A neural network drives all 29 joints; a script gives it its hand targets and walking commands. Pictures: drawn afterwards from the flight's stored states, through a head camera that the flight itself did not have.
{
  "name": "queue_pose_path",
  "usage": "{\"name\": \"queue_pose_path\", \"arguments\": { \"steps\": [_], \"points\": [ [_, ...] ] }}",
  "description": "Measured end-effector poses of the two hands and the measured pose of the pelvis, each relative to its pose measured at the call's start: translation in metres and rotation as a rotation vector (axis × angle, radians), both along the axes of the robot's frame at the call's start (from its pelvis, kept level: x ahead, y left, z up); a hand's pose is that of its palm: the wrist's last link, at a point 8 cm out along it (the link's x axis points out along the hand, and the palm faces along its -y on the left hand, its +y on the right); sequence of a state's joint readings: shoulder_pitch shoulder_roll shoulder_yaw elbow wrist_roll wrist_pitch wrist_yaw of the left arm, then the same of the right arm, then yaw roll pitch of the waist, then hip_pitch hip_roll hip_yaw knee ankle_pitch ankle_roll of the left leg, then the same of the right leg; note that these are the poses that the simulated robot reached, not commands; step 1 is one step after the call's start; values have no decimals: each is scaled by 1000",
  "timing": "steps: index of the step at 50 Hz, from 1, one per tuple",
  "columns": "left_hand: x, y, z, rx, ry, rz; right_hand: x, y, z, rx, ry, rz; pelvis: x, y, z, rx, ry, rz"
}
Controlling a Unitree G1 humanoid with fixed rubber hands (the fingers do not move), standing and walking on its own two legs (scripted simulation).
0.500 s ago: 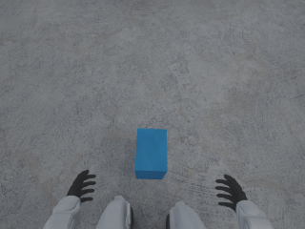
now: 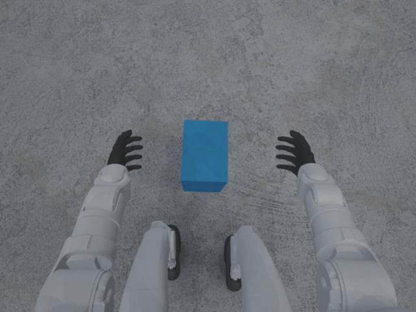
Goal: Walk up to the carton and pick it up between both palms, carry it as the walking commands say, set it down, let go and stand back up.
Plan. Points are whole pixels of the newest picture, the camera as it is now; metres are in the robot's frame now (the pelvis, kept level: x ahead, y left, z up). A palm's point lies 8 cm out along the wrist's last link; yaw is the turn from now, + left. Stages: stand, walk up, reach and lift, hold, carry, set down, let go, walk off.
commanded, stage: reach and lift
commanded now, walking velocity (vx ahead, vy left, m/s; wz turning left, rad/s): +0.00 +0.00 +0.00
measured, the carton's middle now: (203, 159) +0.48 -0.01 -0.55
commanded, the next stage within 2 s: none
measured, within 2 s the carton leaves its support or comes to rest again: neither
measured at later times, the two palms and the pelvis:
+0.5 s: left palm (138, 111) +0.49 +0.15 -0.13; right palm (278, 115) +0.49 -0.17 -0.13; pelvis +0.00 -0.01 -0.03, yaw +0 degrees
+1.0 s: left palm (148, 131) +0.49 +0.15 -0.26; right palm (265, 135) +0.48 -0.18 -0.26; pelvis -0.01 -0.01 -0.13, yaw -1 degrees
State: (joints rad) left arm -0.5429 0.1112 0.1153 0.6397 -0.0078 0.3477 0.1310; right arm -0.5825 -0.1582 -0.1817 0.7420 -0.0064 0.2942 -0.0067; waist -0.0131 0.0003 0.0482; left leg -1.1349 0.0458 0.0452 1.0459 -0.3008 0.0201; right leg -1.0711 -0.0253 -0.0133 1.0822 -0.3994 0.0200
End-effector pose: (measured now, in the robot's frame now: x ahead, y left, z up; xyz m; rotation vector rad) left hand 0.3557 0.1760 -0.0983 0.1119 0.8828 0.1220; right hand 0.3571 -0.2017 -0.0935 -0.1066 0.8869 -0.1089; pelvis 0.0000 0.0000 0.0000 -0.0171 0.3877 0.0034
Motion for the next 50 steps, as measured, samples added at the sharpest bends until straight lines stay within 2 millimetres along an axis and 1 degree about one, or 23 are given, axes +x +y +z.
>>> {"name": "queue_pose_path", "arguments": {
  "steps": [11,20,25,28,32,37,42,50],
  "points": [
    [66,-21,-18,-19,-141,17,59,16,-19,24,-137,-45,-2,-4,-14,3,169,0],
    [117,-23,-28,-30,-236,31,110,25,-32,36,-236,-58,-2,-8,-25,1,291,2],
    [138,-25,-31,-40,-277,26,131,31,-35,39,-275,-50,0,-9,-25,-4,346,8],
    [144,-26,-34,-45,-286,20,136,31,-38,39,-284,-49,2,-9,-25,-8,374,11],
    [143,-27,-43,-51,-282,13,134,29,-45,39,-282,-53,5,-9,-28,-13,401,11],
    [138,-27,-62,-57,-262,14,129,26,-63,38,-268,-59,6,-7,-42,-14,427,7],
    [135,-26,-95,-54,-249,19,125,26,-96,37,-251,-64,2,-6,-68,-14,449,5],
    [138,-25,-161,-48,-256,32,127,26,-162,33,-250,-70,-9,-6,-127,-15,478,2]
  ]
}}
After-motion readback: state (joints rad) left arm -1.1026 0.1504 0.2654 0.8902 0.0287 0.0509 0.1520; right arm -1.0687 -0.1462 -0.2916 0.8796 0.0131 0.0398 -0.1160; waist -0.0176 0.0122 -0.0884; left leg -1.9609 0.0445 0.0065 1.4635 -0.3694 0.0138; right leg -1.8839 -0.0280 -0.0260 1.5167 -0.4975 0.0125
